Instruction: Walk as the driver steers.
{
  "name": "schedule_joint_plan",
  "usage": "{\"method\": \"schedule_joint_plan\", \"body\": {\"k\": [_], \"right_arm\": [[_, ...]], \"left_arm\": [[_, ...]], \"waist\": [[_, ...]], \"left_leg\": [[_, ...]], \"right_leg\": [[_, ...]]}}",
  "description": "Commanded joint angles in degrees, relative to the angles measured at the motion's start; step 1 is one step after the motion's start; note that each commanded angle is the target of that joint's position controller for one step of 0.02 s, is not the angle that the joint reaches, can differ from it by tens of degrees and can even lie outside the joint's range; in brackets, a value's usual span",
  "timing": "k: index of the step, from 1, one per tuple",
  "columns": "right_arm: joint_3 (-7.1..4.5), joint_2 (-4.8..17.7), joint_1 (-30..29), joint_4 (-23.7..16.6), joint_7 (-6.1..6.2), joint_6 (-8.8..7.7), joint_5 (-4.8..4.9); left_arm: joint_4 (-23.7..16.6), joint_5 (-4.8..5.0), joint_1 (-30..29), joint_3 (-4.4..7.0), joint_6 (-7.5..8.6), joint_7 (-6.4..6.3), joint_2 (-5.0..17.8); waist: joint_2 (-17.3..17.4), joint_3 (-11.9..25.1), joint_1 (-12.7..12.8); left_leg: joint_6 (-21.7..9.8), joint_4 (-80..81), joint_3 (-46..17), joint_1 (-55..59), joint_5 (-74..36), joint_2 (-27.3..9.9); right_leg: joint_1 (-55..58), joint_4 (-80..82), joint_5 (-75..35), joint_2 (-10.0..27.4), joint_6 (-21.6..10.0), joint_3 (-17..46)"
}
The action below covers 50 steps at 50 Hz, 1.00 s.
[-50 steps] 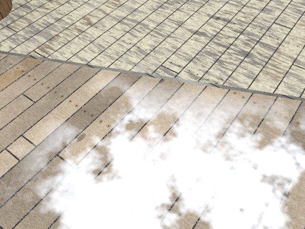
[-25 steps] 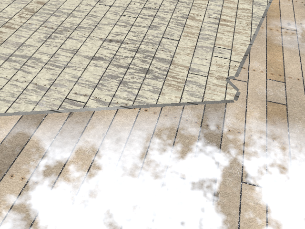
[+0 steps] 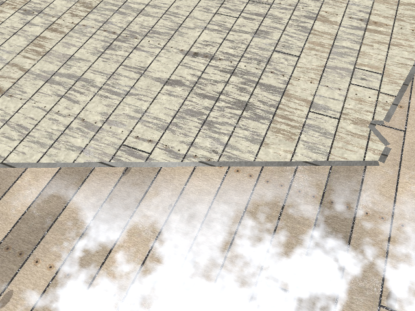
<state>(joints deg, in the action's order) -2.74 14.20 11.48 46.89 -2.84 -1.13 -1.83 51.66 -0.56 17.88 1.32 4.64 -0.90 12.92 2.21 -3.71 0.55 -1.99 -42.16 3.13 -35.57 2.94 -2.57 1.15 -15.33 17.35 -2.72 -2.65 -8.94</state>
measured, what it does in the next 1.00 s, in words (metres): walks ahead, turning left: left foot, then right foot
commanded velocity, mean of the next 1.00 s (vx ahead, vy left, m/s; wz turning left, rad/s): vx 0.05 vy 0.00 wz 0.51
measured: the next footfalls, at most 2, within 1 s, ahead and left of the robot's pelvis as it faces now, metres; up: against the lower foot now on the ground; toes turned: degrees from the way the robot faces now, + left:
left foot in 0.10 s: +0.20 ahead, +0.08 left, +0.00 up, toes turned +5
right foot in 0.64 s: +0.19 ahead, -0.11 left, +0.00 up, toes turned +27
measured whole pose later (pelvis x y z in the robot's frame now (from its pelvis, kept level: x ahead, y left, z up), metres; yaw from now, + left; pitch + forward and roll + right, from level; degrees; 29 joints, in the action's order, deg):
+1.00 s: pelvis +0.12 -0.02 +0.00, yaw +32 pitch +0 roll +1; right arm -3.5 16.3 9.7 42.9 -1.9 4.6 -0.3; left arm 42.9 -1.4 13.6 2.0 -0.5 -0.9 15.1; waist 0.4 -3.4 1.6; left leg 1.7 -42.3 -1.9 -18.3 25.6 2.3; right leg -11.3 -27.4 16.4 1.9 -0.8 -4.6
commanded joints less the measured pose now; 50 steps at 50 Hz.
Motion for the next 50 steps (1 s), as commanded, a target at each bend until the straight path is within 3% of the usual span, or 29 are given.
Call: {"method": "schedule_joint_plan", "body": {"k": [1,3,4,5,6,7,8,9,10,11,12,15,19,21,27,30,31,32,33,34,35,36,38,43,48,50], "right_arm": [[-0.31,2.6,1.6,-3.6,-0.28,-0.49,-0.55],[-1.13,4.5,6.9,-2.6,0.09,-0.73,-0.88],[-1.73,5.5,12.1,-1.2,0.48,-1.30,-1.22],[-2.99,10.1,15.6,-1.1,1.29,-1.91,-1.34],[-4.51,16.4,13.3,-2.5,1.78,-1.46,-0.12],[-4.96,16.7,13.6,-3.7,1.72,-0.75,3.17],[-4.39,12.9,9.0,-5.0,2.37,0.17,2.99],[-3.08,9.0,5.6,-5.2,2.86,0.99,2.38],[-2.48,7.4,3.9,-5.1,3.09,1.47,1.99],[-2.37,6.7,3.0,-5.2,3.20,1.85,1.98],[-2.49,7.5,3.1,-5.1,3.06,1.82,1.35],[-3.22,9.4,2.4,-5.4,2.61,1.51,0.91],[-3.83,10.5,2.5,-6.1,2.70,2.63,0.90],[-4.04,10.6,2.6,-6.3,2.70,3.14,0.75],[-4.45,10.6,2.1,-6.6,2.29,3.63,0.23],[-4.46,10.3,-0.1,-6.8,1.99,3.96,0.88],[-4.22,9.5,-0.8,-7.1,2.16,3.85,1.49],[-3.48,6.4,2.0,-7.4,2.42,3.66,2.13],[-3.77,6.4,2.2,-8.1,2.79,3.09,2.05],[-4.79,11.5,0.2,-7.5,2.94,2.87,-0.36],[-5.03,11.1,1.6,-6.5,2.51,2.97,-0.29],[-4.79,10.0,3.8,-5.6,2.08,3.47,-0.25],[-4.41,9.5,5.6,-4.9,0.95,4.51,0.15],[-2.80,7.1,-1.5,-7.6,0.33,5.08,0.81],[-1.46,5.8,-2.4,-7.9,1.05,5.12,1.73],[-1.12,5.6,-1.3,-7.5,1.58,4.74,1.90]], "left_arm": [[-2.5,0.25,-1.4,2.03,0.31,-1.07,8.9],[-2.7,0.14,-2.1,2.65,-0.56,-1.49,10.2],[-3.1,0.24,-2.6,2.78,-1.13,-1.41,10.5],[-4.1,0.21,-0.8,2.73,-1.30,-1.12,10.1],[-6.0,0.32,5.1,1.79,-1.89,-0.77,4.4],[-6.0,-0.74,6.1,1.47,-2.77,-0.57,6.0],[-6.1,-0.87,1.9,1.66,-3.25,-0.48,7.3],[-6.9,-0.98,-2.1,1.75,-3.38,-0.53,7.6],[-7.9,-1.34,-4.6,1.83,-3.85,-0.63,7.6],[-7.5,-1.75,-3.2,1.83,-4.94,-0.60,7.5],[-7.4,-1.86,-1.9,1.62,-5.93,-0.66,6.9],[-7.6,-1.28,-1.5,1.38,-6.66,-0.83,5.8],[-9.5,-1.09,-6.0,1.74,-7.28,-1.02,6.7],[-10.2,-0.90,-7.6,1.89,-7.27,-1.07,7.0],[-11.1,0.24,-7.1,1.71,-5.88,-1.56,7.1],[-10.1,0.76,-1.2,1.75,-4.96,-2.20,7.4],[-9.6,0.40,1.1,2.10,-4.57,-2.73,8.6],[-10.7,-0.36,-0.3,3.14,-4.44,-3.31,13.6],[-13.4,-1.27,-7.2,3.93,-4.72,-3.12,18.0],[-13.2,-1.66,-7.6,3.54,-4.89,-2.62,14.9],[-13.8,-1.18,-9.8,2.33,-4.66,-2.31,10.9],[-14.1,-0.96,-11.4,1.90,-4.56,-2.03,9.4],[-14.9,-0.94,-11.3,1.73,-4.58,-1.99,9.0],[-12.1,-0.84,-1.2,2.82,-4.51,-1.51,11.0],[-11.3,-0.91,-2.9,3.37,-4.63,-0.11,12.4],[-10.4,-0.55,-3.0,3.52,-5.00,0.26,12.8]], "waist": [[-7.9,2.4,-1.4],[-6.8,5.1,-3.5],[-4.6,8.0,-5.9],[1.8,12.0,-7.4],[13.7,17.6,-1.6],[8.9,27.1,-3.5],[2.1,20.6,-3.5],[-1.7,11.8,-2.5],[-2.2,7.7,-1.2],[-1.9,6.5,-0.3],[0.1,6.9,0.1],[0.1,8.7,0.4],[3.1,8.0,-1.6],[3.9,6.8,-2.3],[5.2,6.7,-2.5],[5.7,6.6,0.6],[4.2,6.2,1.7],[-5.4,6.7,-0.4],[-16.4,4.1,-1.4],[-8.9,2.6,-1.2],[-5.9,2.9,-3.1],[-5.8,3.1,-4.3],[-9.6,3.9,-3.8],[-10.3,4.4,2.0],[-13.6,5.6,1.8],[-13.8,5.8,1.0]], "left_leg": [[-2.1,5.0,2.4,9.8,0.1,2.3],[-4.4,7.8,3.2,15.3,4.1,5.2],[-5.8,13.2,2.8,21.7,0.0,6.5],[-8.9,15.2,-6.4,31.1,-21.7,-0.8],[-19.0,10.8,-29.2,43.6,-62.0,-17.8],[-24.6,15.8,-36.0,46.7,-52.1,-20.1],[-23.2,18.3,-32.6,40.6,-32.6,-18.1],[-19.8,21.3,-28.3,31.4,-21.7,-14.6],[-16.9,23.4,-25.7,26.0,-16.0,-11.2],[-14.9,25.4,-23.2,21.6,-11.0,-9.0],[-14.8,25.3,-22.3,19.4,-12.8,-8.1],[-12.5,25.3,-20.6,19.2,-8.4,-5.0],[-10.5,28.2,-25.5,19.9,13.4,-4.0],[-10.1,29.1,-28.2,20.0,19.0,-4.0],[-9.1,27.6,-33.2,20.9,16.0,-3.3],[-5.9,26.4,-34.2,17.3,14.6,-1.1],[-3.0,24.7,-32.3,13.6,19.0,1.7],[0.5,14.3,-25.6,8.8,26.8,7.1],[2.1,-1.0,-10.8,-0.6,28.4,16.0],[3.0,-11.7,-10.5,2.0,26.1,9.5],[2.8,-16.6,-10.7,5.3,23.0,9.5],[3.1,-21.2,-10.1,5.8,20.5,9.4],[4.0,-26.7,-7.8,3.6,19.3,8.6],[5.8,-16.1,-6.6,0.6,21.8,6.9],[3.7,-0.1,-2.0,13.8,24.5,6.7],[2.5,8.4,-0.8,18.3,20.8,6.9]], "right_leg": [[-3.5,-5.4,-52.0,15.2,-4.5,0.2],[-2.1,-16.4,-56.5,15.4,-3.6,0.0],[-3.6,-27.0,-50.8,13.5,-2.3,-0.9],[-11.4,-44.0,-30.8,9.1,0.3,-2.2],[-27.9,-65.0,20.3,-2.6,3.1,-0.4],[-31.8,-69.3,18.7,-1.4,3.3,11.3],[-34.4,-69.7,15.0,1.5,3.3,12.4],[-35.3,-64.3,11.7,3.7,3.3,12.1],[-34.5,-59.0,10.0,4.9,3.5,12.4],[-31.2,-55.8,8.1,4.9,3.6,11.7],[-28.7,-53.9,7.7,4.2,3.8,11.0],[-27.5,-46.7,5.9,3.4,4.5,10.9],[-29.8,-40.0,3.6,3.1,5.3,12.0],[-30.3,-37.3,3.6,2.7,5.4,12.4],[-24.3,-26.9,6.4,-0.3,3.4,13.0],[-13.4,-11.8,3.6,-2.1,0.9,12.3],[-7.6,-3.3,0.4,0.0,0.1,13.6],[-4.1,3.8,7.8,11.7,-2.6,25.2],[-7.1,7.7,7.7,24.8,-8.7,40.6],[-13.9,5.0,-2.0,25.3,-11.3,35.9],[-15.9,2.7,-9.8,20.8,-9.8,29.3],[-15.6,1.0,-15.2,17.1,-8.1,23.1],[-11.7,-1.3,-23.6,14.4,-7.5,16.9],[0.2,-5.3,-35.9,16.5,-9.4,15.8],[-4.1,-8.0,-38.6,16.3,-9.0,13.5],[-4.9,-10.3,-39.7,16.1,-8.4,13.7]]}}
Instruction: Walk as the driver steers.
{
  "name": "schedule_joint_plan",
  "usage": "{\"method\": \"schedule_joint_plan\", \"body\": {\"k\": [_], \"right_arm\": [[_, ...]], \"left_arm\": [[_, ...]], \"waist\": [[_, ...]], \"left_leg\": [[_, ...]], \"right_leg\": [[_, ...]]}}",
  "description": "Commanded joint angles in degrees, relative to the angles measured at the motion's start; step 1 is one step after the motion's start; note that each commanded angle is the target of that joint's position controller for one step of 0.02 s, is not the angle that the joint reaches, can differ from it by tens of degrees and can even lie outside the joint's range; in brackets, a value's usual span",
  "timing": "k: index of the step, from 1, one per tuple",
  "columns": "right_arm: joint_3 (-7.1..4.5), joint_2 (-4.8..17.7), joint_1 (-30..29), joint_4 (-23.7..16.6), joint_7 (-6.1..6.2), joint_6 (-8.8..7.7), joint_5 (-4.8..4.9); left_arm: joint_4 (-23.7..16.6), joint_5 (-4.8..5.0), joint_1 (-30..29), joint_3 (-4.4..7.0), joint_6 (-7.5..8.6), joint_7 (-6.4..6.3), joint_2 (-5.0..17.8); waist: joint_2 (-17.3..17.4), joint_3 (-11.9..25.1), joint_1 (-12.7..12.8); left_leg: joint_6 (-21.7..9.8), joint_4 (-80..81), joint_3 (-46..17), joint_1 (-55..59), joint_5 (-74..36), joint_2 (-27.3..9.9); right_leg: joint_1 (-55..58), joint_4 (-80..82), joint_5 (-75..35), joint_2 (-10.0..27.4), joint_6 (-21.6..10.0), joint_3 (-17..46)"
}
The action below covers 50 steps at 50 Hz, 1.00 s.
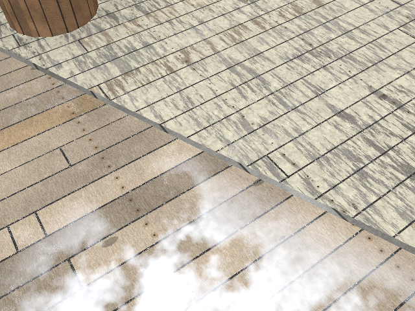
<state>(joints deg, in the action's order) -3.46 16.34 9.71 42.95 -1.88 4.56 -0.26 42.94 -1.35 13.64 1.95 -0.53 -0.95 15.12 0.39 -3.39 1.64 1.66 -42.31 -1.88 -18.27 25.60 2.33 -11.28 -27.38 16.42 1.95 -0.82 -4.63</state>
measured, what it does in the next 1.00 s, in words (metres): walks ahead: left foot, then right foot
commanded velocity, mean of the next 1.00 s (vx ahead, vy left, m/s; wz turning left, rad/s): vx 0.30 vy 0.00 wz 0.06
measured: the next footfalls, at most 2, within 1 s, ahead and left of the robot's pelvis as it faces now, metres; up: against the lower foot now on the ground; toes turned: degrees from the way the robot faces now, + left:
left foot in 0.06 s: +0.03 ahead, +0.11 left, +0.00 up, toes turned -1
right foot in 0.48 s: +0.10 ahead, -0.10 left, +0.00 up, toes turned +0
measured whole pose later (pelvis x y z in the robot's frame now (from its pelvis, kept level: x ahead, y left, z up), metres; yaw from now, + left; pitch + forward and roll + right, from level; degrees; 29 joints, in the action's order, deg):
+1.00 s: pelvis +0.29 +0.02 -0.02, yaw +2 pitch +1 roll +0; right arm -1.5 13.9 2.0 46.9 -1.1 -3.8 -2.6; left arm 58.0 -0.4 25.2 1.6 3.6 0.0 12.6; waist -0.4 -4.1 2.7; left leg -5.2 -33.6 6.3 -26.6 7.4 1.2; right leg -2.4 -46.8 27.2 -0.8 -2.8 -0.1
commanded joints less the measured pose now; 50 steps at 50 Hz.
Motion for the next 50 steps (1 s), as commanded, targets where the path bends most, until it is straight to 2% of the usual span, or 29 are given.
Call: {"method": "schedule_joint_plan", "body": {"k": [1,2,3,4,5,7,9,11,13,15,20,22,23,24,25,26,27,28,29,30,33,37,42,45,46,47,48,49,50], "right_arm": [[-0.13,3.0,2.1,-2.8,0.94,-1.42,0.04],[0.05,3.7,2.9,-2.4,1.35,-2.16,-0.77],[-0.28,7.3,4.4,-2.5,1.74,-3.09,-1.90],[-0.52,11.0,1.7,-3.1,2.06,-3.50,-0.97],[-0.02,7.6,3.6,-1.8,2.39,-3.94,-0.43],[1.68,3.9,-0.7,-1.3,2.82,-4.22,-0.89],[1.60,4.9,-0.1,0.0,3.39,-4.30,-0.67],[0.49,7.5,4.4,2.1,2.95,-3.85,-0.65],[0.29,7.3,5.4,3.2,2.50,-3.70,-0.78],[0.03,7.1,5.6,4.0,2.31,-4.27,-0.87],[-0.81,7.9,4.9,5.1,1.78,-6.16,-0.61],[-1.03,8.1,2.6,4.9,1.50,-6.11,-0.02],[-0.68,6.6,2.4,4.9,1.52,-6.17,-0.29],[0.39,3.2,0.4,3.6,1.41,-6.56,-0.79],[1.54,-0.7,-1.6,1.0,1.14,-7.07,-0.35],[0.17,5.1,-2.1,1.0,1.30,-7.02,-1.82],[-0.18,5.7,0.0,2.1,0.66,-7.19,-1.68],[-0.14,5.5,2.8,3.8,-0.09,-7.42,-1.47],[-0.25,5.4,3.2,4.6,-0.46,-7.52,-1.75],[0.07,4.5,3.3,4.9,-0.79,-7.34,-2.24],[0.53,3.3,-0.5,4.3,-1.04,-6.69,-2.12],[1.40,1.4,-8.0,1.7,-1.08,-6.51,-2.01],[1.96,1.2,-14.8,-0.9,-0.99,-6.82,-1.54],[1.24,2.6,-9.5,0.4,-0.11,-7.23,-1.53],[0.61,3.7,-3.1,2.4,0.39,-7.57,-1.52],[-0.21,5.1,6.9,5.8,1.02,-8.11,-1.83],[-1.43,9.3,16.5,7.6,1.81,-8.51,-3.30],[-2.72,14.5,18.0,8.0,1.87,-8.26,-3.72],[-2.35,11.1,14.0,7.7,1.43,-7.85,-1.32]], "left_arm": [[-1.3,0.73,0.5,2.82,-0.05,0.35,10.4],[-0.8,0.95,1.1,2.61,-0.09,0.28,9.7],[-1.7,0.77,3.1,1.67,0.01,0.46,6.4],[-3.1,0.81,3.3,0.18,-0.20,0.48,1.6],[-2.0,0.81,0.7,0.83,-1.27,-0.23,4.9],[-1.0,1.12,-0.3,1.29,-1.81,0.07,5.8],[0.8,0.06,2.3,1.56,-1.79,0.54,6.3],[1.6,-0.89,2.2,1.77,-1.47,1.13,6.8],[0.8,-0.80,-1.2,1.90,-1.17,2.00,6.5],[0.4,-0.68,-2.9,1.83,-0.41,2.48,5.7],[1.1,-0.31,-2.1,1.63,1.42,2.40,4.2],[3.3,-0.22,3.2,1.63,1.94,1.99,3.5],[5.2,-0.32,7.8,1.99,2.44,1.58,4.3],[6.5,-0.70,14.1,2.60,3.18,0.87,7.2],[7.0,-0.30,18.8,4.26,3.59,0.65,14.6],[7.5,-0.44,16.9,4.01,3.34,0.80,13.0],[5.9,-0.09,11.2,3.17,3.50,1.13,10.3],[4.8,0.14,7.2,2.60,3.89,1.41,8.0],[4.5,0.34,6.5,2.09,4.32,1.42,6.7],[5.0,0.60,6.5,2.18,4.71,1.23,7.2],[7.7,0.65,10.5,1.58,5.66,1.52,5.2],[10.0,0.77,13.6,1.41,5.75,1.42,5.2],[12.5,0.48,15.8,1.26,5.89,0.98,5.6],[13.1,0.32,13.7,1.47,5.70,0.56,6.9],[13.3,0.15,13.0,1.64,5.42,0.50,7.5],[13.3,0.29,12.2,1.56,5.13,0.52,7.4],[11.9,0.65,13.1,0.87,5.08,0.62,5.3],[11.0,2.45,20.4,-0.42,5.02,1.28,-1.7],[11.5,1.04,15.1,1.36,4.91,0.77,5.5]], "waist": [[-10.8,5.5,-1.8],[-8.1,6.0,-2.7],[1.2,9.9,-2.0],[12.1,8.0,-0.6],[9.9,8.3,-3.8],[7.5,4.2,-1.7],[9.0,5.2,-1.2],[8.2,4.6,-3.0],[8.2,0.0,-3.9],[7.9,-2.3,-3.9],[6.4,-1.1,-2.5],[4.0,-1.0,1.1],[1.4,-0.1,3.1],[-5.4,0.9,6.0],[-18.1,2.3,7.6],[-9.8,-2.5,5.1],[-5.9,-5.0,1.2],[-4.9,-4.3,-1.1],[-3.5,-3.0,-1.5],[-5.6,-1.6,-1.6],[-4.4,-2.4,-0.8],[-4.6,-3.2,0.7],[-5.8,-4.3,1.9],[-6.1,-1.3,-1.7],[-6.2,2.4,-4.5],[-4.7,8.1,-8.7],[0.2,15.0,-11.5],[15.4,22.2,-7.2],[6.3,18.2,-7.6]], "left_leg": [[-2.0,17.5,4.6,5.5,-8.8,1.9],[-2.8,26.2,1.7,12.2,-18.5,-0.1],[-4.5,28.5,-10.9,22.1,-24.9,-10.9],[-12.0,25.0,-21.3,19.2,-47.5,-22.4],[-16.6,23.4,-19.6,16.2,-47.4,-22.2],[-14.4,24.8,-14.0,13.9,-41.8,-17.1],[-12.3,25.5,-10.7,15.1,-38.9,-13.5],[-13.4,29.1,-12.9,16.8,-18.4,-13.3],[-14.0,34.0,-16.2,15.2,1.6,-13.7],[-14.4,35.6,-17.1,14.2,4.4,-14.1],[-14.8,34.1,-15.2,8.2,2.9,-14.1],[-13.2,30.2,-12.7,-0.7,5.5,-12.2],[-11.8,25.3,-11.3,-7.0,7.7,-9.9],[-9.3,14.2,-6.7,-14.9,7.7,-5.8],[-7.1,-3.0,3.2,-24.1,6.7,2.1],[-8.0,-12.3,-1.1,-26.0,5.0,-0.5],[-8.2,-15.3,-2.8,-25.4,-0.7,-3.0],[-7.7,-15.4,-2.3,-23.4,-5.1,-4.5],[-6.9,-15.1,-0.9,-21.7,-8.2,-5.4],[-5.7,-15.4,0.7,-20.8,-11.2,-5.8],[-3.7,-14.8,2.5,-23.4,-16.5,-7.0],[-1.9,-5.8,4.8,-23.9,-20.9,-6.8],[-4.0,7.2,7.4,-16.5,-22.7,-4.4],[-7.3,10.3,8.0,-7.7,-18.3,-1.5],[-8.6,11.8,8.3,-0.5,-16.7,0.3],[-10.1,14.5,8.4,12.0,-18.3,0.8],[-12.6,15.6,-4.4,26.9,-9.1,-11.0],[-20.3,22.9,-34.9,40.2,-1.4,-27.6],[-19.0,27.0,-37.7,34.9,0.2,-24.8]], "right_leg": [[5.8,-0.3,-36.9,10.6,-8.7,8.5],[1.8,-2.2,-31.6,9.8,-5.8,7.6],[-5.4,-8.6,-16.7,6.8,-2.2,4.9],[-11.2,-9.6,11.8,-0.5,0.4,1.1],[-8.3,-14.3,17.3,0.8,0.7,4.9],[-9.6,-15.9,13.8,0.4,0.8,6.2],[-8.4,-15.7,9.6,-0.5,1.4,4.8],[-12.3,-19.8,9.5,-1.6,1.4,3.0],[-17.1,-19.6,8.2,-0.9,1.1,3.2],[-18.4,-17.3,6.9,-0.5,0.8,3.0],[-8.5,-7.3,5.5,-1.3,-1.4,1.7],[4.6,1.2,-1.6,-3.0,-2.7,-0.6],[13.2,3.2,-0.1,-3.6,-3.0,0.7],[20.5,9.6,9.7,4.6,-4.4,11.7],[23.3,21.6,30.7,18.8,-9.9,36.1],[15.4,23.4,34.9,22.1,-13.1,41.7],[11.4,22.9,31.7,19.3,-12.5,37.2],[10.0,23.0,25.5,16.0,-10.7,31.3],[10.8,22.8,16.4,13.2,-9.2,25.6],[9.7,23.4,12.1,12.0,-9.3,22.7],[11.2,23.2,-3.3,9.5,-9.7,15.8],[11.1,22.6,-13.7,8.3,-10.3,10.8],[12.6,20.4,-27.6,9.4,-9.6,8.0],[16.2,12.6,-46.7,10.6,-8.0,6.6],[16.6,4.6,-53.9,10.0,-7.2,5.7],[12.8,-7.1,-52.6,7.9,-6.0,3.6],[1.0,-24.0,-33.3,5.4,-5.3,2.2],[-19.4,-45.1,11.2,-5.8,-2.9,1.7],[-23.8,-49.4,10.8,-4.0,-4.3,9.4]]}}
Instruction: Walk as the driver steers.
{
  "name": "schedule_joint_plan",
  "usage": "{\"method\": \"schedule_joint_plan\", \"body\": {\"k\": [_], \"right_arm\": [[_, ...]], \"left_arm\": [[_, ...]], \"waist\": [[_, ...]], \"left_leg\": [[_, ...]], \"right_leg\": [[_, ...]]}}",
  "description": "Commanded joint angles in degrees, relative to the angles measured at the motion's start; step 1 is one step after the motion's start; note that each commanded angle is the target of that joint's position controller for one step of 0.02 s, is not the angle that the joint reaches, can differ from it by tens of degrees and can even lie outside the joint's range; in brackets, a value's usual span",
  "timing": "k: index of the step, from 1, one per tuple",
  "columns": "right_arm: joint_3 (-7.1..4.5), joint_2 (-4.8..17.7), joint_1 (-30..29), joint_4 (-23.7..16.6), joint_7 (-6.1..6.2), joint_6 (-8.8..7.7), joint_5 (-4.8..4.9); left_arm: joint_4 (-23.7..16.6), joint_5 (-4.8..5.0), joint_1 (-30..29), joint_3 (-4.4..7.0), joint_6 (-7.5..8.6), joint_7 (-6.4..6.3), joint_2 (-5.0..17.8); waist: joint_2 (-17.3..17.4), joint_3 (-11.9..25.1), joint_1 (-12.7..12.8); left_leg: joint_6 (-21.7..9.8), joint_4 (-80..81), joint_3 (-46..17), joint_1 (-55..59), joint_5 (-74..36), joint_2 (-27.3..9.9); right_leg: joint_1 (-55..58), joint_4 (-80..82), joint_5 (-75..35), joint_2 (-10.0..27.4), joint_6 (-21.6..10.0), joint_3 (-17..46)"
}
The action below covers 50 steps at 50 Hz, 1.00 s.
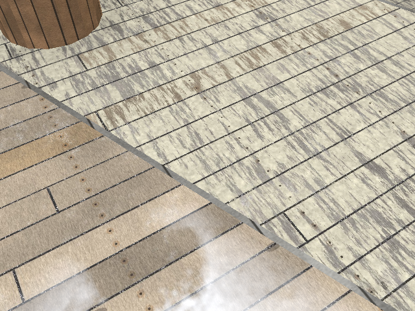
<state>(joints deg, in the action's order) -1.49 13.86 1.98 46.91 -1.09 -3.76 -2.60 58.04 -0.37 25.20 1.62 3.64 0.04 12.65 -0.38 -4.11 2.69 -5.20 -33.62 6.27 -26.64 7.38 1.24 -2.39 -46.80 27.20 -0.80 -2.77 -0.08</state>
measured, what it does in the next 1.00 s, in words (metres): walks ahead: right foot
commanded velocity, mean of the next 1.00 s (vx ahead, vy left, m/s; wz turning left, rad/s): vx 0.50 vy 0.00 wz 0.00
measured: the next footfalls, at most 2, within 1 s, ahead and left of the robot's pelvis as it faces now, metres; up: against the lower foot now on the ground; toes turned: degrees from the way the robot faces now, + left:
right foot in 0.48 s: +0.45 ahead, -0.10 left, +0.00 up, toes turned -5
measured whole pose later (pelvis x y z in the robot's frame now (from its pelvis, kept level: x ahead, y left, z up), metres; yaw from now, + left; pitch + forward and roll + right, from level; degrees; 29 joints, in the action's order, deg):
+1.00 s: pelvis +0.55 -0.01 +0.01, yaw +0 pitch +1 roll -2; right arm -1.4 11.2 0.5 50.3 -1.6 -2.3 -1.4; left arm 61.4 -1.4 26.2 2.0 5.2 -0.4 10.6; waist 1.3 -2.9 3.9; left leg -3.8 -33.4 4.4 -30.3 5.5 -2.9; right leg 6.6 -11.7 18.9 -3.6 -2.6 -5.2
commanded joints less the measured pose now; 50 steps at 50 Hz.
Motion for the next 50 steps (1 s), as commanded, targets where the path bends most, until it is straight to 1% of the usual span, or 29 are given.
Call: {"method": "schedule_joint_plan", "body": {"k": [1,2,3,4,6,8,9,13,15,19,22,23,24,25,26,27,28,29,30,31,32,35,36,38,40,41,45,48,50], "right_arm": [[-3.46,10.5,15.9,3.1,0.63,0.28,1.48],[-2.67,7.4,13.9,3.2,0.41,-0.35,1.19],[-2.27,6.0,12.6,3.7,0.53,-0.69,1.41],[-1.92,5.1,12.4,4.4,0.72,-1.03,1.57],[-1.52,3.9,14.8,6.1,0.60,-2.04,1.70],[-1.91,5.8,16.3,7.0,0.79,-2.45,2.12],[-1.74,5.3,18.1,7.8,0.72,-2.56,2.11],[-1.38,4.9,21.3,9.3,0.73,-2.26,2.20],[-1.41,5.5,22.9,10.2,0.84,-2.27,2.10],[-1.33,5.8,26.8,12.1,1.41,-1.80,1.61],[-1.69,7.0,24.7,12.5,2.04,-1.45,1.12],[-1.86,7.6,24.0,12.5,2.11,-1.26,1.03],[-1.78,7.4,23.1,12.4,2.02,-1.00,1.20],[-1.13,5.7,23.1,10.7,1.86,-1.12,1.74],[-0.07,-0.5,30.4,9.9,1.15,-1.12,3.92],[-1.77,5.8,26.2,10.4,1.50,-1.00,2.39],[-2.10,6.0,21.4,8.7,1.34,-1.28,2.30],[-1.87,4.8,18.7,8.1,1.24,-1.61,2.16],[-1.92,3.8,17.4,8.2,0.95,-1.02,1.52],[-1.69,2.6,19.9,8.5,0.55,-0.19,0.85],[-1.64,2.1,20.0,8.9,0.28,0.53,0.55],[-1.68,1.4,16.5,7.9,-0.40,1.75,0.38],[-1.50,1.2,14.0,6.7,-0.51,1.93,0.20],[-1.41,1.7,7.8,4.7,-0.54,1.93,0.39],[-1.46,1.9,4.6,4.1,-0.70,1.95,0.84],[-0.81,0.5,3.0,3.0,-0.78,1.76,0.98],[-0.60,1.2,-4.2,0.8,-0.58,1.29,1.19],[-0.90,1.9,-5.4,-0.3,-0.43,0.83,1.27],[-1.42,2.7,-0.8,0.6,-0.05,0.23,1.15]], "left_arm": [[-5.4,0.14,-1.5,2.05,1.14,0.01,8.3],[-5.7,-0.02,-3.9,1.72,1.60,0.13,7.0],[-5.5,-0.66,-4.4,1.69,1.11,0.44,6.0],[-5.2,-1.42,-2.6,1.48,0.31,0.84,5.2],[-5.0,-1.76,-3.3,1.36,-0.82,1.40,3.9],[-6.0,-1.88,-6.3,1.24,-1.50,1.95,3.5],[-6.9,-2.08,-9.5,1.23,-1.61,2.00,3.7],[-10.2,-1.43,-19.4,0.62,-1.40,2.24,3.2],[-11.5,-1.15,-23.3,0.02,-1.19,2.24,2.4],[-13.3,-1.02,-28.5,0.15,-0.95,1.86,3.5],[-13.0,-1.21,-25.0,0.76,-0.17,1.44,4.7],[-11.2,-1.27,-19.5,1.35,0.16,1.00,5.7],[-7.8,-1.66,-9.6,2.15,0.70,0.45,7.0],[-5.4,-3.07,0.9,3.45,1.12,-0.31,11.1],[-4.9,-3.50,3.7,4.94,0.78,-0.27,16.6],[-5.4,-1.01,-0.7,4.52,0.04,0.24,13.5],[-6.2,-0.45,-6.8,3.64,0.11,0.33,10.4],[-6.2,-0.78,-8.9,2.81,0.65,0.57,7.0],[-5.6,-0.64,-10.3,2.27,0.97,0.46,5.2],[-4.9,-0.50,-10.5,1.98,1.30,0.18,4.5],[-4.1,-0.62,-9.4,1.76,1.76,0.23,3.8],[-2.4,-0.20,-6.4,1.99,2.66,0.10,5.2],[-2.0,-0.22,-5.3,2.23,2.78,0.12,6.8],[-1.0,-0.21,-2.9,1.92,2.62,0.18,5.6],[-0.5,-0.07,-1.3,1.54,2.38,0.05,4.5],[-0.4,-0.20,-0.6,1.76,2.47,0.10,6.3],[1.4,-0.62,3.5,1.61,2.22,-0.27,5.7],[2.3,-0.99,4.1,1.87,1.89,-0.79,6.5],[2.3,-1.24,1.9,2.15,1.70,-1.07,7.3]], "waist": [[5.1,10.2,-6.4],[2.0,6.5,-5.4],[1.8,4.8,-3.5],[4.3,4.5,-1.9],[3.4,3.2,-1.1],[3.1,2.0,-0.7],[3.0,0.1,-1.5],[2.5,-0.9,-3.5],[3.3,-1.5,-4.4],[3.6,-1.9,-6.2],[4.5,-0.5,-3.1],[4.6,2.3,-0.9],[2.9,7.4,3.4],[-1.2,14.4,6.8],[-15.2,21.4,3.5],[-6.7,18.8,3.2],[-4.3,10.2,0.8],[-0.7,6.3,-0.1],[0.1,4.0,-2.0],[-3.4,4.3,-3.7],[-3.1,4.0,-4.1],[-1.5,2.3,-4.8],[-3.2,1.2,-4.5],[-2.0,-0.9,-3.1],[-1.4,-0.2,-2.1],[-4.1,-0.7,-1.9],[-3.1,-2.2,0.5],[-3.6,-2.0,0.3],[-4.2,-0.6,-2.7]], "left_leg": [[-10.5,18.8,-35.1,35.0,14.5,-21.6],[-9.5,19.9,-28.9,28.6,3.5,-19.2],[-7.7,21.6,-23.7,23.8,1.6,-16.3],[-7.5,22.7,-21.0,20.1,-1.5,-15.3],[-7.4,23.8,-17.0,18.3,-8.8,-13.7],[-7.8,26.5,-14.5,17.8,-6.4,-13.3],[-7.6,26.9,-13.3,18.0,-10.0,-12.7],[-6.3,27.5,-9.5,20.8,-14.0,-10.3],[-6.2,27.1,-8.1,21.8,-17.2,-10.5],[-6.1,25.1,-8.6,29.3,-21.7,-12.7],[-4.6,17.9,-7.4,33.4,-36.4,-13.9],[-3.8,11.4,-6.7,33.2,-43.0,-13.3],[-2.7,0.4,-4.6,29.8,-42.5,-11.1],[-1.6,-15.9,-2.9,18.2,-25.7,-8.5],[1.1,-38.2,-0.9,-3.0,16.8,2.9],[0.1,-43.5,-9.7,-8.3,20.6,1.6],[-0.4,-42.4,-10.0,-10.4,15.4,-1.5],[-0.4,-39.5,-9.8,-9.1,11.8,-3.4],[-0.3,-36.1,-9.5,-6.4,9.9,-5.0],[0.4,-33.9,-9.3,-3.2,9.4,-5.6],[0.9,-33.1,-9.0,-1.8,9.2,-5.7],[2.3,-29.1,-7.2,-4.9,5.4,-6.5],[3.0,-26.1,-6.8,-6.4,3.8,-7.4],[4.1,-20.3,-5.8,-9.9,0.2,-8.1],[4.2,-16.2,-4.0,-11.0,-3.8,-6.8],[4.3,-11.4,-4.3,-9.7,-4.7,-7.6],[3.4,-3.4,-2.0,-8.9,-6.4,-5.5],[1.5,-0.6,-1.8,-7.7,-2.6,-4.4],[-0.6,2.6,-1.3,-1.2,2.1,-2.3]], "right_leg": [[-34.2,-28.8,-5.8,1.8,-2.9,4.4],[-32.4,-25.7,-9.4,3.7,-3.0,4.0],[-30.0,-23.0,-10.7,5.2,-2.8,3.5],[-26.9,-21.0,-10.9,5.8,-2.0,3.2],[-26.2,-18.9,-11.2,6.0,-1.1,2.3],[-29.5,-15.3,-14.3,7.1,0.1,1.0],[-31.7,-13.4,-16.1,7.6,0.5,0.3],[-34.3,-0.7,-24.6,7.2,1.9,-2.4],[-32.5,5.4,-27.1,6.3,1.7,-3.6],[-32.5,11.1,-26.3,4.3,0.0,-4.7],[-26.6,15.3,-19.7,1.8,-2.9,-5.0],[-19.7,16.7,-18.0,-0.2,-3.9,-5.8],[-7.7,20.0,-20.0,-1.3,-5.5,-6.2],[7.9,20.4,-15.7,8.9,-8.5,4.8],[22.7,26.6,-10.9,25.7,-16.8,34.0],[18.7,30.5,-9.8,23.6,-16.0,37.7],[10.9,31.1,-11.8,21.7,-14.3,27.6],[4.8,32.4,-20.1,19.4,-12.9,21.9],[-0.5,34.4,-21.2,15.8,-10.0,16.6],[-3.7,35.4,-23.8,15.4,-9.9,14.0],[-5.1,36.1,-26.3,14.6,-9.8,12.6],[-5.9,38.8,-26.7,12.3,-9.3,7.6],[-6.6,39.7,-27.0,13.4,-10.2,7.7],[-5.2,40.9,-27.9,12.5,-10.0,6.2],[-1.9,40.8,-29.5,9.5,-8.0,3.5],[-2.9,40.5,-31.7,11.5,-8.8,3.5],[2.4,39.4,-35.3,12.0,-8.7,2.0],[7.2,36.5,-42.0,14.1,-8.5,2.3],[8.5,30.1,-53.7,14.2,-7.2,0.7]]}}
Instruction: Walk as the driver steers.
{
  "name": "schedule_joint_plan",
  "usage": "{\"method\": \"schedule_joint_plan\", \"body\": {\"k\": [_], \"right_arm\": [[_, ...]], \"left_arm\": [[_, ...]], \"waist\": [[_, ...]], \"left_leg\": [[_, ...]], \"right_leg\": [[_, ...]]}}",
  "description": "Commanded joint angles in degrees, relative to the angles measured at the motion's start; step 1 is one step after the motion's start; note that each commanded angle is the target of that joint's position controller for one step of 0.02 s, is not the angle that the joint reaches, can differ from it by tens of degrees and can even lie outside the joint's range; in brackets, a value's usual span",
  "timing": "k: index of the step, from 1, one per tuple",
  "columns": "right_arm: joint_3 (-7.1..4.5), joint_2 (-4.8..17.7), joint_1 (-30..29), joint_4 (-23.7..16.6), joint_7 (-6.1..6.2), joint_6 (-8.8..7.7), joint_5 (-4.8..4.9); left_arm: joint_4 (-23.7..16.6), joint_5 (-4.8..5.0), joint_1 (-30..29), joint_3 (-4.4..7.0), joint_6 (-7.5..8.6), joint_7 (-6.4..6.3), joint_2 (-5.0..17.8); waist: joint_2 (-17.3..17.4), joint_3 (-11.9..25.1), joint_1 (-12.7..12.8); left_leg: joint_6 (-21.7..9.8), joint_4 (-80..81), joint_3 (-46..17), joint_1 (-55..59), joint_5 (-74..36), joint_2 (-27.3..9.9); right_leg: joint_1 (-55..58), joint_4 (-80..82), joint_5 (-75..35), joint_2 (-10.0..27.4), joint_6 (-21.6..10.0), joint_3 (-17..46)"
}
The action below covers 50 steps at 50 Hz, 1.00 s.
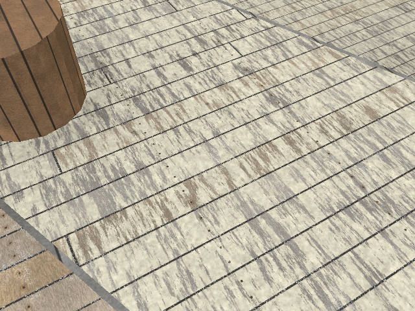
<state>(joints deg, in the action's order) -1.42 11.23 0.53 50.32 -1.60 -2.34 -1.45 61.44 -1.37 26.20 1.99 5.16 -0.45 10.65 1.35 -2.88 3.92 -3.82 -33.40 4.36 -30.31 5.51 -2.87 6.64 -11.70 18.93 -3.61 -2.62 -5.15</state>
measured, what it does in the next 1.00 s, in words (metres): walks ahead, turning right: left foot, then right foot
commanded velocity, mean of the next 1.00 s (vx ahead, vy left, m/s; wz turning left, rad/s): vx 0.50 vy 0.00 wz -0.44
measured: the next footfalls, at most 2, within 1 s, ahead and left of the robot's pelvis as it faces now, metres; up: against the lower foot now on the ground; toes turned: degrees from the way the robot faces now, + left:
left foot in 0.04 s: +0.19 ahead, +0.10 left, +0.00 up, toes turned +4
right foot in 0.60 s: +0.45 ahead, -0.10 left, +0.00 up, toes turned -22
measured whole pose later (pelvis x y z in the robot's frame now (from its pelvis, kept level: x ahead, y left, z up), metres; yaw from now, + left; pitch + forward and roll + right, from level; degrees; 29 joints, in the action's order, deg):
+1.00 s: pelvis +0.51 -0.07 +0.01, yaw -29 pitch +2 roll +0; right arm -2.3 14.0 2.3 44.4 -1.2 -1.2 -2.2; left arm 53.0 -0.3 22.9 4.2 3.0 0.1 14.7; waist 2.1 -2.7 4.6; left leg 3.0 -43.6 -2.1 -37.9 4.0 -6.0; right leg -1.6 -15.9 14.9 -8.4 -6.9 6.3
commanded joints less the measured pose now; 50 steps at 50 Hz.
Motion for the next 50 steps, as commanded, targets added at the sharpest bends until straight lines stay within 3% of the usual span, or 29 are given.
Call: {"method": "schedule_joint_plan", "body": {"k": [1,2,3,4,5,6,7,9,11,12,14,20,23,25,27,29,30,31,32,33,34,35,37,39,42,46,50], "right_arm": [[-2.15,6.2,7.2,-0.6,0.81,-1.63,-0.18],[-3.09,7.9,17.3,2.9,1.40,-2.26,-0.75],[-4.59,13.5,26.6,4.3,2.16,-2.80,-2.46],[-5.58,16.4,28.0,4.7,1.74,-2.00,-1.27],[-4.89,13.6,21.2,3.3,1.50,-1.43,-0.01],[-3.76,9.4,15.7,2.2,1.41,-1.69,0.25],[-2.94,6.4,13.4,2.3,1.33,-2.22,-0.01],[-2.13,4.0,13.6,3.6,1.81,-3.17,0.18],[-2.14,4.4,16.3,4.6,2.00,-4.14,0.47],[-2.47,6.0,16.9,4.8,2.10,-4.51,0.58],[-2.43,5.8,18.7,5.3,2.26,-4.76,0.48],[-1.95,5.4,23.1,6.5,2.87,-4.62,0.58],[-2.08,6.3,26.5,7.7,3.46,-4.16,0.44],[-2.23,7.0,27.1,8.1,3.85,-3.56,0.21],[-2.59,8.4,26.2,8.0,4.23,-2.98,0.07],[-3.17,10.2,25.1,7.3,4.20,-1.97,-0.13],[-3.36,10.8,24.1,6.5,3.83,-1.56,0.14],[-3.05,9.4,23.2,4.5,3.45,-1.68,0.41],[-2.31,4.5,23.3,-0.6,1.99,-2.28,1.42],[-2.97,8.6,15.0,-1.9,1.76,-2.99,0.62],[-2.64,7.8,13.2,-3.2,1.43,-3.91,1.31],[-2.83,8.0,14.2,-2.0,1.82,-4.23,1.17],[-2.58,6.9,17.2,-1.6,1.72,-2.20,-0.92],[-2.59,6.3,16.3,-2.6,1.28,-0.41,-1.43],[-2.33,6.1,9.6,-5.5,0.91,0.51,-1.29],[-1.99,6.5,0.8,-8.9,0.65,0.62,-0.85],[-1.37,6.8,-5.7,-11.8,0.24,0.07,-0.48]], "left_arm": [[-1.1,-0.15,-0.1,1.89,0.01,-0.58,9.6],[-1.5,0.07,-0.8,1.67,-0.17,-0.46,9.1],[-3.5,1.53,1.2,0.54,-0.12,0.02,5.3],[-3.7,2.64,5.6,0.55,-0.10,0.31,3.6],[-3.6,1.38,1.0,1.89,-0.61,-0.06,8.3],[-4.7,1.19,-3.2,1.90,-0.44,0.24,7.5],[-4.7,1.23,-4.4,1.73,-0.50,0.40,5.8],[-4.2,-0.38,-3.3,1.78,-2.12,1.04,4.3],[-4.5,-0.46,-3.5,1.87,-3.31,1.62,3.3],[-5.5,-0.50,-5.4,1.84,-3.73,1.88,3.1],[-7.2,-0.40,-10.4,1.96,-4.24,2.21,3.6],[-11.8,-0.07,-21.9,0.92,-3.93,3.08,2.2],[-14.2,-0.29,-26.9,0.48,-3.82,3.30,2.2],[-15.0,-0.48,-27.3,0.59,-3.77,3.37,2.7],[-14.6,-0.60,-24.5,1.18,-3.87,3.15,3.8],[-12.3,-0.66,-16.1,2.32,-3.65,2.71,5.8],[-10.1,-1.07,-8.4,3.35,-3.17,2.27,7.5],[-8.9,-1.81,-1.5,5.17,-2.97,1.44,12.8],[-10.3,-1.20,-4.3,6.41,-3.48,1.15,18.4],[-10.0,0.12,-3.5,5.99,-4.21,0.87,16.8],[-10.0,0.49,-6.9,5.38,-4.19,0.40,14.7],[-10.0,0.58,-9.1,4.60,-3.64,0.55,11.5],[-11.1,1.22,-13.0,3.76,-2.80,0.09,9.3],[-10.7,1.67,-11.3,3.54,-1.59,0.22,9.9],[-10.5,1.47,-7.6,4.02,-1.19,0.32,12.3],[-10.4,1.33,-2.7,4.04,-1.55,0.54,12.3],[-10.5,0.85,0.9,4.00,-1.82,0.08,12.7]], "waist": [[-5.5,1.7,-6.7],[-3.3,7.1,-10.6],[4.4,14.8,-12.2],[14.9,21.8,-10.5],[4.8,14.5,-8.6],[1.3,6.9,-7.1],[-0.2,2.9,-5.5],[2.3,0.7,-3.1],[1.5,1.0,-2.3],[2.7,0.5,-2.1],[1.7,-1.4,-2.8],[1.9,-3.3,-4.9],[2.1,-3.8,-6.5],[2.6,-3.4,-5.8],[4.2,-1.1,-4.0],[5.1,3.8,-0.4],[3.6,7.7,3.3],[-2.1,13.0,6.3],[-16.4,15.7,1.5],[-4.0,12.8,3.5],[-2.8,6.8,1.4],[2.7,2.2,-1.5],[1.4,2.9,-5.3],[0.5,2.6,-6.1],[-1.5,0.8,-4.4],[-3.9,0.4,-0.7],[-4.8,0.2,1.7]], "left_leg": [[-3.1,4.9,1.5,10.6,3.8,3.8],[-4.6,7.0,1.2,23.8,2.1,3.9],[-8.8,8.4,-16.4,41.9,8.8,-10.7],[-14.5,17.5,-41.7,50.0,13.5,-22.7],[-12.5,18.7,-36.5,43.1,16.2,-20.3],[-10.9,20.2,-28.2,34.2,14.8,-18.4],[-8.3,22.5,-21.8,27.7,9.9,-15.8],[-5.2,24.4,-13.6,21.2,3.7,-12.4],[-4.7,25.2,-9.1,21.2,-1.1,-11.4],[-5.3,26.2,-8.2,20.9,-1.1,-12.2],[-4.8,27.0,-4.6,22.4,-3.4,-11.4],[-2.6,25.9,4.3,27.0,-15.2,-9.3],[-2.5,24.3,6.6,32.0,-20.7,-10.8],[-2.5,20.8,8.2,35.6,-29.8,-12.0],[-2.2,13.9,10.2,38.1,-46.1,-12.4],[-2.5,-0.5,10.9,38.1,-53.3,-12.7],[-1.5,-12.9,11.6,33.0,-46.2,-12.3],[0.3,-30.7,11.5,19.9,-23.7,-10.3],[3.8,-51.6,6.2,-6.5,26.7,4.7],[2.9,-52.2,-5.7,-13.5,22.2,1.9],[2.3,-47.8,-6.4,-14.6,16.1,-0.9],[2.3,-42.1,-6.1,-10.4,13.1,-2.8],[4.0,-36.3,-6.5,-3.8,12.4,-4.2],[5.7,-32.6,-5.6,-2.4,12.6,-4.1],[7.3,-24.4,-4.2,-5.4,6.6,-4.1],[7.4,-14.2,-4.3,-9.2,-1.3,-2.7],[6.5,-6.9,-4.4,-10.2,-3.3,-0.4]], "right_leg": [[-1.3,-12.5,-50.9,16.0,-6.3,4.7],[-6.4,-23.9,-47.7,13.1,-5.0,2.3],[-23.0,-42.8,-27.8,9.0,-3.0,0.2],[-37.6,-60.7,10.9,-1.1,-1.8,1.7],[-42.1,-64.3,7.8,3.1,-2.9,8.3],[-42.4,-62.6,2.6,5.6,-3.1,8.4],[-40.2,-58.9,-0.9,7.6,-3.2,8.5],[-35.6,-55.2,-3.3,9.1,-2.4,8.4],[-36.0,-54.6,-5.1,9.0,-1.9,7.9],[-37.8,-53.5,-6.6,9.4,-1.5,7.4],[-42.6,-51.1,-10.6,10.1,-0.9,6.9],[-44.5,-34.4,-19.6,8.5,-0.5,1.9],[-43.5,-27.8,-18.6,7.3,-1.9,-1.7],[-41.8,-25.4,-14.8,5.8,-3.6,-3.0],[-36.7,-24.7,-9.4,2.4,-6.1,-5.2],[-27.5,-22.7,-4.2,-1.5,-9.0,-6.0],[-16.9,-17.4,-5.7,-2.3,-10.9,-4.2],[-3.4,-14.4,-0.2,8.1,-14.5,10.2],[10.9,-7.4,-4.0,23.8,-24.9,44.3],[9.4,-4.1,-5.2,22.4,-22.9,42.5],[3.0,-3.3,-8.8,21.6,-20.5,35.0],[-4.7,-3.3,-22.0,18.4,-17.0,28.9],[-11.6,-1.5,-24.6,14.2,-15.5,22.7],[-14.4,-1.2,-30.0,12.2,-15.4,20.3],[-16.0,0.4,-27.9,10.2,-13.9,19.4],[-11.2,-0.5,-27.7,9.3,-11.5,21.0],[-5.7,-3.4,-31.5,9.9,-11.1,22.8]]}}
